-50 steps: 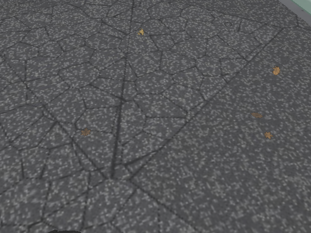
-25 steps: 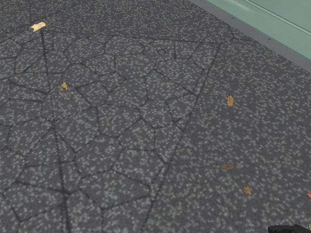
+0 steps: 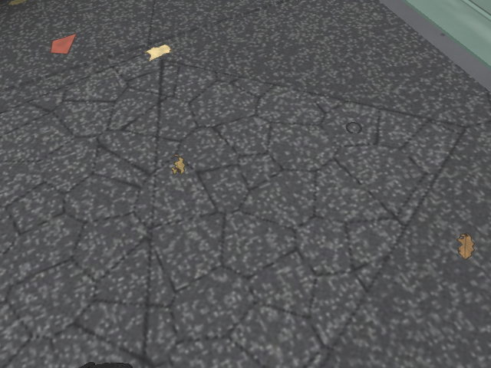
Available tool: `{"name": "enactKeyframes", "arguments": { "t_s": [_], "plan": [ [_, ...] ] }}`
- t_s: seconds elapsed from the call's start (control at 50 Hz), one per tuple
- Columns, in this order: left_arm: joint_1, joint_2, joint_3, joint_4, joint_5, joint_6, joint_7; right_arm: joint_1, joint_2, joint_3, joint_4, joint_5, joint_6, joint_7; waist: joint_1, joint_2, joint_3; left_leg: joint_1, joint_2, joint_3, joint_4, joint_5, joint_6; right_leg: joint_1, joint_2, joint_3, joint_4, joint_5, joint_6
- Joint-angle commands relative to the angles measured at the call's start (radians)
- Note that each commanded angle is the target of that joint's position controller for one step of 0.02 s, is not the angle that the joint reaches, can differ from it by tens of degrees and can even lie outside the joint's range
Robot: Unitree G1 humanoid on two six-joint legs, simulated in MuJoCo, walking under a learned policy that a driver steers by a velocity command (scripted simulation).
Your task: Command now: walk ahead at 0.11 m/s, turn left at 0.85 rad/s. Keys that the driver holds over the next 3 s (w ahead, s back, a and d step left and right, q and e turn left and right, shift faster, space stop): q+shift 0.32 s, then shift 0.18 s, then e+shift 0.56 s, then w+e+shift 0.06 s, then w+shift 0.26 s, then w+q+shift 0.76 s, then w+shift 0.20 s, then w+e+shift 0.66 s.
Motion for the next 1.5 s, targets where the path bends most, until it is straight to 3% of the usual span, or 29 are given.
{"name": "enactKeyframes", "arguments": {
  "t_s": [0.02, 0.2, 0.22, 0.24, 0.26, 0.28, 0.32, 0.36, 0.42, 0.5, 0.58, 0.62, 0.64, 0.66, 0.68, 0.74, 0.8, 0.9, 0.96, 0.98, 1.02, 1.04, 1.08, 1.12, 1.16, 1.28, 1.4, 1.46, 1.5],
  "plan": [
    [0.047, 0.13, 0.047, -0.053, 0.007, -0.007, 0.008, 0.105, -0.029, -0.009, -0.064, 0.001, 0.028, 0.017, 0.0, -0.166, -0.205, -0.007, 0.055, -0.007, 0.003, 0.061, -0.011, 0.171, -0.286, 0.163, -0.178, 0.403, -0.184],
    [0.083, 0.229, 0.102, -0.053, 0.008, 0.025, -0.029, -0.069, -0.05, -0.002, -0.171, 0.015, 0.038, 0.062, 0.029, -0.188, -0.175, 0.268, 0.049, 0.126, -0.556, 0.129, 0.057, 0.086, -0.322, -0.047, -0.086, -0.08, -0.05],
    [0.108, 0.224, 0.106, -0.047, 0.005, 0.035, -0.034, -0.022, -0.067, -0.01, -0.153, 0.012, 0.029, 0.059, 0.012, -0.127, -0.177, 0.354, 0.029, 0.105, -0.652, 0.161, 0.075, 0.035, -0.295, -0.083, 0.006, -0.166, 0.004],
    [0.151, 0.197, 0.106, -0.039, 0.003, 0.049, -0.043, 0.036, -0.124, -0.023, -0.134, -0.002, 0.014, 0.043, -0.008, 0.089, -0.121, 0.408, 0.135, -0.114, -0.857, 0.193, 0.113, -0.096, -0.212, -0.162, 0.237, -0.318, 0.079],
    [0.157, 0.123, 0.084, -0.112, -0.002, 0.067, -0.041, 0.02, -0.289, -0.052, -0.186, -0.003, 0.004, 0.027, 0.036, 0.349, -0.07, 0.407, 0.428, -0.591, -0.915, 0.483, 0.233, -0.378, -0.046, -0.136, 0.487, -0.615, 0.162],
    [0.014, 0.174, 0.086, -0.146, 0.014, 0.079, -0.027, 0.077, -0.295, -0.074, -0.184, -0.012, 0.007, 0.011, -0.067, 0.195, -0.103, 0.336, 0.42, -0.575, -0.938, 0.538, 0.329, -0.367, -0.026, 0.06, 0.61, -0.56, 0.144],
    [0.053, 0.171, 0.087, -0.117, -0.012, 0.069, -0.022, -0.067, -0.218, -0.047, -0.184, -0.012, 0.013, -0.005, 0.039, 0.15, -0.046, 0.254, 0.268, -0.378, -0.927, 0.38, 0.263, -0.316, -0.046, 0.118, 0.592, -0.316, 0.118],
    [0.138, 0.199, 0.098, -0.052, 0.01, 0.06, -0.022, -0.159, -0.148, -0.024, -0.208, -0.001, 0.009, -0.006, 0.073, 0.146, -0.119, 0.267, 0.19, -0.269, -0.883, 0.534, 0.239, -0.229, -0.021, 0.081, 0.617, -0.215, 0.108],
    [0.138, 0.171, 0.088, -0.036, -0.004, 0.068, -0.035, -0.087, -0.118, -0.01, -0.176, 0.004, -0.005, 0.003, 0.048, 0.066, -0.174, 0.34, 0.2, -0.271, -0.853, 0.687, 0.25, -0.195, -0.005, 0.082, 0.57, -0.239, 0.099],
    [0.104, 0.147, 0.072, -0.041, -0.009, 0.076, -0.037, -0.046, -0.117, -0.006, -0.153, -0.003, -0.007, 0.002, 0.012, 0.093, -0.162, 0.376, 0.221, -0.323, -0.847, 0.614, 0.263, -0.147, 0.004, 0.091, 0.402, -0.263, 0.074],
    [0.146, 0.112, 0.052, -0.004, -0.024, 0.08, -0.038, -0.082, -0.036, 0.038, -0.123, -0.016, -0.021, -0.002, 0.024, 0.101, -0.164, 0.284, 0.222, -0.274, -0.849, 0.593, 0.235, 0.105, 0.012, 0.063, 0.162, -0.27, 0.04],
    [0.167, 0.114, 0.052, 0.005, -0.021, 0.069, -0.038, -0.096, -0.071, 0.035, -0.105, -0.005, -0.025, -0.014, 0.065, 0.065, -0.132, 0.224, 0.195, -0.234, -0.798, 0.504, 0.187, 0.237, 0.043, 0.054, -0.061, -0.104, 0.016],
    [0.147, 0.154, 0.057, -0.009, -0.008, 0.056, -0.038, -0.073, -0.08, 0.031, -0.1, -0.009, -0.027, -0.022, 0.05, 0.005, -0.117, 0.21, 0.159, -0.215, -0.746, 0.436, 0.145, 0.245, -0.006, 0.156, -0.123, -0.042, 0.0],
    [0.158, 0.238, 0.068, -0.027, 0.004, 0.042, -0.039, -0.038, -0.059, 0.033, -0.117, -0.014, -0.025, -0.027, 0.019, -0.172, -0.14, 0.177, 0.059, -0.124, -0.571, 0.274, 0.099, 0.253, -0.194, 0.418, -0.205, 0.109, -0.04],
    [0.135, 0.31, 0.097, -0.012, -0.018, 0.042, -0.048, -0.058, -0.057, 0.035, -0.13, -0.005, -0.016, -0.031, 0.01, -0.312, -0.068, 0.123, -0.052, -0.015, -0.56, 0.048, 0.061, 0.157, -0.291, 0.564, -0.209, 0.274, -0.168],
    [0.187, 0.261, 0.107, 0.008, -0.02, 0.051, -0.054, -0.119, -0.068, 0.026, -0.125, -0.002, -0.019, -0.025, 0.055, -0.173, -0.071, 0.013, -0.033, -0.067, -0.275, -0.016, 0.039, 0.216, -0.212, 0.53, -0.204, 0.203, -0.2],
    [0.137, 0.237, 0.117, -0.005, -0.026, 0.065, -0.048, -0.113, -0.029, 0.037, -0.12, -0.006, -0.02, -0.018, 0.046, -0.159, -0.118, 0.002, -0.03, -0.052, -0.301, 0.051, 0.008, 0.249, -0.113, 0.459, -0.169, 0.198, -0.16],
    [0.16, 0.253, 0.144, -0.009, -0.019, 0.085, -0.062, -0.143, -0.014, 0.048, -0.138, 0.004, -0.029, -0.025, 0.086, -0.192, -0.161, 0.07, -0.054, -0.053, -0.504, 0.054, 0.008, 0.253, -0.091, 0.562, -0.155, 0.062, -0.156],
    [0.082, 0.261, 0.152, -0.031, -0.022, 0.088, -0.069, -0.041, -0.03, 0.043, -0.11, 0.008, -0.043, -0.042, 0.032, -0.207, -0.169, 0.267, -0.08, -0.046, -0.736, 0.128, 0.035, 0.137, -0.047, 0.602, -0.141, -0.001, -0.092],
    [0.054, 0.248, 0.148, -0.04, -0.03, 0.086, -0.066, 0.011, -0.047, 0.037, -0.093, 0.004, -0.049, -0.054, 0.0, -0.189, -0.163, 0.384, -0.05, -0.061, -0.882, 0.2, 0.048, 0.047, -0.001, 0.58, -0.118, -0.109, -0.037],
    [0.128, 0.149, 0.128, -0.059, -0.027, 0.077, -0.052, -0.076, -0.232, 0.002, -0.136, -0.012, -0.048, -0.062, 0.05, 0.211, -0.137, 0.444, 0.415, -0.547, -1.085, 0.0, 0.196, -0.231, 0.241, 0.225, 0.285, -0.458, 0.068],
    [0.102, 0.249, 0.146, -0.045, 0.011, 0.08, -0.049, -0.095, -0.176, 0.013, -0.135, -0.028, -0.043, -0.053, 0.053, 0.102, -0.089, 0.323, 0.443, -0.48, -1.051, 0.148, 0.249, -0.215, 0.11, 0.202, 0.457, -0.414, 0.074],
    [0.142, 0.245, 0.15, -0.01, 0.009, 0.092, -0.073, -0.127, -0.075, 0.042, -0.139, -0.028, -0.05, -0.043, 0.089, 0.056, -0.093, 0.298, 0.308, -0.28, -1.024, 0.169, 0.204, -0.171, 0.082, 0.182, 0.609, -0.279, 0.056],
    [0.149, 0.246, 0.144, -0.008, 0.003, 0.101, -0.111, -0.11, -0.098, 0.035, -0.139, -0.021, -0.06, -0.042, 0.069, 0.155, -0.095, 0.391, 0.268, -0.227, -1.073, -0.054, 0.169, -0.277, 0.05, 0.138, 0.694, -0.208, 0.056],
    [0.07, 0.229, 0.131, -0.03, 0.002, 0.096, -0.127, -0.01, -0.118, 0.025, -0.111, -0.018, -0.076, -0.032, 0.016, 0.114, -0.072, 0.461, 0.28, -0.252, -1.1, -0.157, 0.165, -0.355, 0.043, 0.14, 0.668, -0.181, 0.06],
    [-0.014, 0.178, 0.107, -0.023, 0.012, 0.061, -0.122, 0.136, -0.115, 0.014, -0.023, -0.014, -0.135, -0.012, -0.026, 0.08, -0.017, 0.545, 0.312, -0.221, -1.144, -0.104, 0.182, -0.402, 0.062, 0.205, 0.477, -0.096, 0.054],
    [-0.172, 0.153, 0.075, -0.073, 0.009, 0.027, -0.138, 0.197, -0.115, 0.011, 0.045, -0.01, -0.149, -0.003, -0.053, 0.107, 0.023, 0.441, 0.328, -0.121, -1.173, -0.025, 0.205, -0.255, 0.011, 0.081, 0.194, -0.11, 0.039],
    [-0.162, 0.144, 0.062, -0.078, 0.008, 0.006, -0.128, 0.198, -0.13, 0.009, 0.082, -0.002, -0.134, 0.008, -0.021, 0.116, 0.047, 0.329, 0.315, -0.123, -1.145, 0.1, 0.236, -0.034, 0.023, 0.014, 0.046, -0.192, -0.006],
    [0.086, 0.173, 0.078, -0.003, 0.012, -0.014, -0.098, 0.14, -0.144, 0.006, 0.087, 0.012, -0.131, 0.012, 0.124, 0.039, -0.033, 0.175, 0.275, -0.064, -0.917, 0.428, 0.228, 0.34, 0.066, 0.008, -0.044, -0.12, -0.029]
  ]
}}
Next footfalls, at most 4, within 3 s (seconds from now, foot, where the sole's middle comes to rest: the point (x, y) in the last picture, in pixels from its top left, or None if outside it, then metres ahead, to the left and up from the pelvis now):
0.24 left None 0.04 0.13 -0.77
0.64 right None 0.12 -0.05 -0.77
1.00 left None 0.04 0.14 -0.77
1.52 right None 0.21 -0.15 -0.77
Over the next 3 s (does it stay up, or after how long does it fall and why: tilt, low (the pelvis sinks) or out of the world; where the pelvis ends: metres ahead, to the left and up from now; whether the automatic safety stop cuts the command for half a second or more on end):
stays up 1.34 0.29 0.01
